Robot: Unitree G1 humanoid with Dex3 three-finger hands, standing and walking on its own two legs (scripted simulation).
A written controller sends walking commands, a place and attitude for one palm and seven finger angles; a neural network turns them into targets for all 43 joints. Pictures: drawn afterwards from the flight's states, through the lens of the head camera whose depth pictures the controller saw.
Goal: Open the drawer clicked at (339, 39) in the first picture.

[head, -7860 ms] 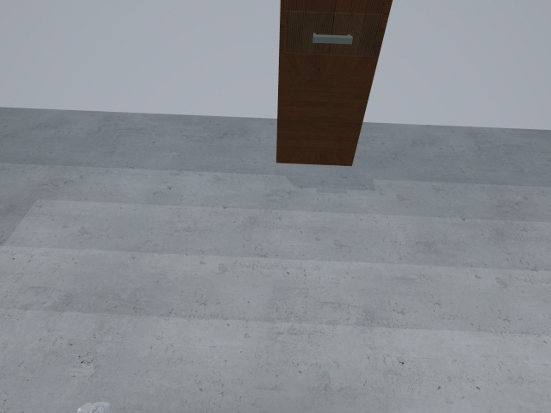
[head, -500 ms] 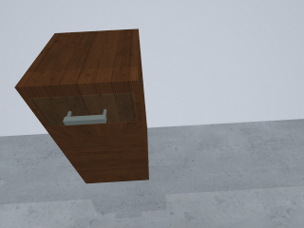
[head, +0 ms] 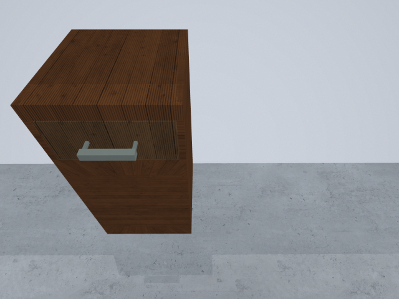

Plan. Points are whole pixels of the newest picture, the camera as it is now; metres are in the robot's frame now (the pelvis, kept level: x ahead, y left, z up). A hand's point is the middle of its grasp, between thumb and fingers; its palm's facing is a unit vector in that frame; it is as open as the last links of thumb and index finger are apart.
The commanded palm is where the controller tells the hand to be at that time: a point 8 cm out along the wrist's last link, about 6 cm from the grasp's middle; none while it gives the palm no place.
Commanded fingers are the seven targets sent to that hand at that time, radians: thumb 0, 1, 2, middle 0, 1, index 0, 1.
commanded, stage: come to a stop and stand still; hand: left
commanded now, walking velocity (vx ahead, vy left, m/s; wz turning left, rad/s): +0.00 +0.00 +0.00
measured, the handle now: (109, 149) +0.50 +0.30 -0.06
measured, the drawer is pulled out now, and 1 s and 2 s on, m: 0.00 0.00 0.00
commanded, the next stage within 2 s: look again from close up in 0.94 s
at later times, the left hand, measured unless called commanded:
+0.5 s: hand out of the picture +0.01 +0.21 -0.17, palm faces +0.03 -0.98 -0.22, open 7.3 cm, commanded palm none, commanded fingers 0.00 0.90 0.90 -0.20 -0.30 -0.20 -0.30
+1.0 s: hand out of the picture -0.03 +0.19 -0.17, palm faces +0.03 -0.98 -0.18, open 7.3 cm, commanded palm none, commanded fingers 0.00 0.90 0.90 -0.20 -0.30 -0.20 -0.30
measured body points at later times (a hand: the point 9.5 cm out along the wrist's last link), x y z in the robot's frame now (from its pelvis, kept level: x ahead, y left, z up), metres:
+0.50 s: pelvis +0.01 +0.03 +0.00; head +0.02 +0.02 +0.45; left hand +0.01 +0.26 -0.15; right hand +0.02 -0.20 -0.16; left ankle +0.00 +0.18 -0.74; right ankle -0.08 -0.07 -0.74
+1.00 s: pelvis +0.00 +0.03 +0.01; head +0.01 +0.03 +0.45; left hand -0.03 +0.24 -0.15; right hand -0.02 -0.19 -0.16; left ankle +0.00 +0.18 -0.74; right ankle -0.08 -0.07 -0.74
